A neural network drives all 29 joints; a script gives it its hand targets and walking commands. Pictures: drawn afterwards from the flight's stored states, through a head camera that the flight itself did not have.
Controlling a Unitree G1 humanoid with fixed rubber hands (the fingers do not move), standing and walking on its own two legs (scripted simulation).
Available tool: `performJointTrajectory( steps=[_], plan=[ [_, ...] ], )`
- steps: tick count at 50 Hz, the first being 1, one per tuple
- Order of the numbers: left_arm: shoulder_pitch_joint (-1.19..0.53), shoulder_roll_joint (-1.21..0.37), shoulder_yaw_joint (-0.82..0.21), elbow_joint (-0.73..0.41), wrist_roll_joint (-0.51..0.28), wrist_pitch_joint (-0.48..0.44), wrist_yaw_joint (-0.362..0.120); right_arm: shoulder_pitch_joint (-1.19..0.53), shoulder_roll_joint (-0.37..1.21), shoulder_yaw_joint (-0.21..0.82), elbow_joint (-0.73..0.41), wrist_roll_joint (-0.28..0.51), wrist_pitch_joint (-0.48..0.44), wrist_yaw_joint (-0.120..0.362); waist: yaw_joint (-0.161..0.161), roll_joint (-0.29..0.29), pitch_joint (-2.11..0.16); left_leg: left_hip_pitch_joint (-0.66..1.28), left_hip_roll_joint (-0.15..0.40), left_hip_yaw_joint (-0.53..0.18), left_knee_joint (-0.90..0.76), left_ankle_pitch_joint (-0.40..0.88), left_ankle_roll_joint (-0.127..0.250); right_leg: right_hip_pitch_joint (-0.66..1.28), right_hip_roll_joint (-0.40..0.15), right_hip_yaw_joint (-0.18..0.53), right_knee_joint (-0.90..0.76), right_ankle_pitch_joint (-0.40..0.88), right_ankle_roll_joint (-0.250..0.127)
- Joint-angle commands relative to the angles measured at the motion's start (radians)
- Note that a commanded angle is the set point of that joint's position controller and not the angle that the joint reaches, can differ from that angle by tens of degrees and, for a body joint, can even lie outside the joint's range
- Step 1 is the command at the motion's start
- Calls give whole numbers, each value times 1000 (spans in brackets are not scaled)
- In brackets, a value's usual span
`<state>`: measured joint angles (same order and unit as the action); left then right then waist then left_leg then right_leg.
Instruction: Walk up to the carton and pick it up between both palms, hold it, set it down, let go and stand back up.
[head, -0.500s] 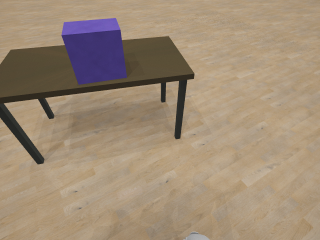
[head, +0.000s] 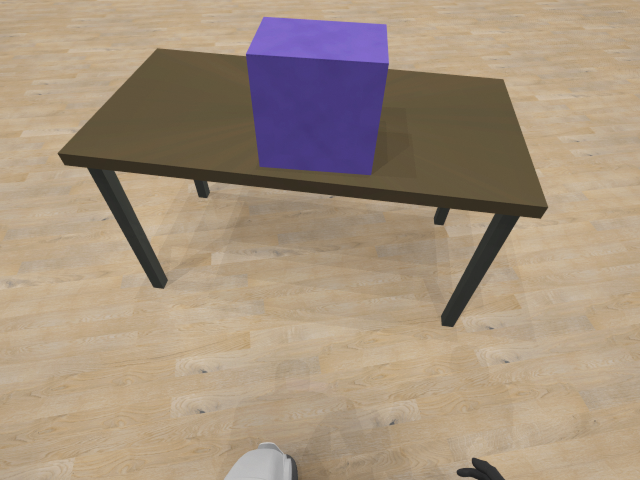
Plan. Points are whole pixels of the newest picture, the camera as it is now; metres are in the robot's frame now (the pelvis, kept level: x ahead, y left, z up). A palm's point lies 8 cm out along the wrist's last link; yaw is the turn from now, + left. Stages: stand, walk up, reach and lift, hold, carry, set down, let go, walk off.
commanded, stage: walk up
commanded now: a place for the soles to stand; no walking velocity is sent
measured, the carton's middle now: (319, 99) +0.89 +0.05 +0.01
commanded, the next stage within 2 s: none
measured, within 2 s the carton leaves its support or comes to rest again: neither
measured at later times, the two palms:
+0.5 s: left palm (193, 361) +0.30 +0.22 -0.10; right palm out of the picture +0.16 -0.28 -0.13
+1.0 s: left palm (184, 356) +0.33 +0.24 -0.14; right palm (434, 250) +0.57 -0.20 -0.12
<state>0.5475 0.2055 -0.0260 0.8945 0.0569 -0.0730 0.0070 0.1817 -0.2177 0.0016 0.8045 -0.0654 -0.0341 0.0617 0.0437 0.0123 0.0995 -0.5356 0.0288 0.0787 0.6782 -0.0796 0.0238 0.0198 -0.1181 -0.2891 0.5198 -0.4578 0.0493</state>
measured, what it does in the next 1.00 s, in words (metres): walks ahead: left foot, then right foot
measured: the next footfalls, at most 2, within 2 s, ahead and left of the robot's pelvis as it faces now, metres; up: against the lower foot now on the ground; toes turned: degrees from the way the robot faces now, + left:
left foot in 0.04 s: +0.20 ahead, +0.10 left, +0.00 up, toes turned +3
right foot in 0.50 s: +0.33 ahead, -0.14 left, +0.00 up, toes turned -4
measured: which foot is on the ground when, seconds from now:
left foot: up 0.00-0.02, down 0.04-0.52, up 0.54-0.92, down 0.94-1.00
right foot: down 0.00-0.04, up 0.06-0.48, down 0.50-0.98, up 1.00-1.00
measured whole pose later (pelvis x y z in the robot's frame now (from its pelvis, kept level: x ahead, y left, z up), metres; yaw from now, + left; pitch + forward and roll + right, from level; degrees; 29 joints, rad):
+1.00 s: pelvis +0.40 +0.02 -0.01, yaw +3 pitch -3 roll +0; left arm 0.52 0.20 -0.01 0.87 0.03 -0.04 0.01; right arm 0.09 -0.20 0.00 0.82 -0.05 -0.03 0.02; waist 0.05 0.01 0.12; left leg -0.45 0.03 0.10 0.65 -0.17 0.05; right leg -0.14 -0.09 -0.04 0.84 -0.53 0.02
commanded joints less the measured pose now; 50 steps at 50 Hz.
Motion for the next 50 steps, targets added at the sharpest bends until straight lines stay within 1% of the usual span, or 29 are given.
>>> performJointTrajectory(
  steps=[1,2,3,4,5,7,8,10,12,15,17,20,24,25,26,27,28,29,31,33,35,38,42,43,44,47,48,49,50],
  plan=[
    [-36,208,46,-65,7,8,8,253,-99,-40,17,-12,-20,-17,-153,-34,-31,378,-19,-20,-81,-45,38,-225,-183,71,93,437,-180],
    [28,173,34,-61,8,23,-1,357,-170,-75,45,-8,-21,-35,-173,117,-170,568,-1,-115,-79,-129,80,-291,-98,27,370,341,-143],
    [113,114,10,-80,-7,34,-7,413,-247,-94,24,3,-13,-51,-169,242,-264,693,199,-476,-135,-304,144,-461,28,55,658,-53,-105],
    [71,118,14,-132,-14,46,-14,381,-299,-99,-18,55,-4,-75,-164,181,-211,654,334,-820,-339,-511,228,-624,67,213,750,-153,-85],
    [-34,167,32,-171,-24,47,-20,331,-284,-101,-35,96,7,-95,-167,88,-163,571,338,-839,-441,-667,242,-676,37,303,826,-85,-79],
    [-85,162,30,-180,-33,35,-25,220,-220,-84,-50,81,6,-102,-125,112,-54,425,292,-650,-444,-604,215,-699,-5,316,788,-15,-76],
    [-50,154,26,-151,-35,30,-24,202,-185,-70,-69,73,-4,-96,-91,95,-40,347,268,-532,-439,-479,211,-638,-12,330,737,-1,-72],
    [13,133,34,-118,-12,33,-31,200,-122,-59,-54,55,-34,-76,-53,25,-74,257,233,-423,-438,-403,188,-534,-12,320,658,32,-58],
    [13,116,39,-112,-4,39,-42,188,-124,-52,-41,39,-49,-67,-38,48,-62,213,216,-355,-461,-426,195,-514,-9,313,595,83,-56],
    [-122,101,41,-161,-7,41,-50,215,-136,-53,-19,39,-53,-68,-59,24,59,152,205,-350,-497,-523,189,-587,4,308,466,146,-49],
    [-142,95,43,-170,-4,34,-54,236,-157,-62,4,27,-53,-64,-67,62,40,217,197,-303,-485,-529,177,-608,-9,294,343,232,-42],
    [-216,97,45,-201,-6,26,-54,276,-167,-57,29,32,-44,-54,-94,64,33,171,183,-258,-460,-534,172,-464,46,231,223,262,-42],
    [-135,99,63,-201,-12,10,-27,240,-181,-37,33,18,-24,-40,-38,99,34,110,123,-156,-300,-536,131,-248,112,183,66,287,-75],
    [-66,123,78,-180,-1,1,-14,241,-153,-24,40,13,-16,-33,-3,76,33,35,96,-147,-161,-493,109,-121,107,219,57,213,-80],
    [31,190,100,-179,3,-11,-3,306,-82,3,41,10,-14,-30,34,-136,-42,-30,30,-101,130,-443,69,-2,-52,452,-32,55,-90],
    [95,254,108,-179,-1,-9,11,366,-53,13,20,14,-9,-28,12,-242,-95,-151,-61,-59,427,-543,2,60,-294,881,-194,-43,-146],
    [96,291,123,-168,-34,7,22,336,-121,-8,-3,11,5,-41,22,-197,-39,-193,-24,-100,522,-514,-26,-12,-366,1049,-311,-139,-218],
    [59,248,112,-177,-49,9,28,278,-153,-19,-13,3,9,-44,28,-125,-6,-209,9,-137,566,-445,-36,-44,-340,970,-317,-130,-205],
    [-15,193,85,-175,-43,-2,26,228,-153,-23,-3,14,1,-42,28,-123,49,-210,40,-122,525,-368,-48,-74,-243,692,-270,163,-205],
    [-26,157,75,-152,-37,-20,17,201,-110,-21,-14,5,1,-39,-1,-141,75,-148,57,-118,489,-296,-57,-154,-214,544,-248,480,-187],
    [-25,138,72,-143,-24,-33,15,209,-87,-15,-7,3,-1,-30,-18,-123,-16,-123,45,-82,456,-266,-69,-74,-172,433,-188,686,-246],
    [18,107,70,-97,-29,-38,15,126,-48,-8,-27,3,19,-23,-13,-173,1,-126,36,-30,376,-156,-70,-95,-113,338,-177,799,-194],
    [-2,150,80,-88,-13,-35,20,-5,-22,1,-54,0,20,-13,-26,-123,-4,-33,43,-20,99,-34,-48,-89,-136,315,-173,710,-209],
    [-9,148,73,-93,-22,-27,17,-18,-31,4,-53,9,17,-17,-20,-174,11,36,49,0,23,15,-45,-139,-125,281,-146,733,-191],
    [0,144,67,-93,-18,-25,18,-15,-46,-3,-39,10,14,-21,-22,-134,30,135,29,12,9,95,-28,-222,-135,286,-152,706,-187],
    [-16,146,54,-91,-15,-1,6,135,-91,-29,34,5,0,-41,-100,-103,-12,426,-7,24,-151,156,22,-310,-70,244,93,617,-131],
    [27,120,42,-94,-22,5,0,208,-157,-59,58,-8,-2,-51,-122,-4,-89,593,59,-46,-134,292,50,-392,-11,216,252,485,-94],
    [90,87,25,-110,-36,11,3,294,-243,-84,57,-1,2,-61,-148,155,-229,723,288,-319,-182,355,128,-468,77,204,549,133,-50],
    [163,26,13,-104,-44,38,17,238,-234,-77,33,42,17,-73,-108,173,-294,637,414,-467,-247,220,217,-419,108,305,659,-194,-59]
  ],
)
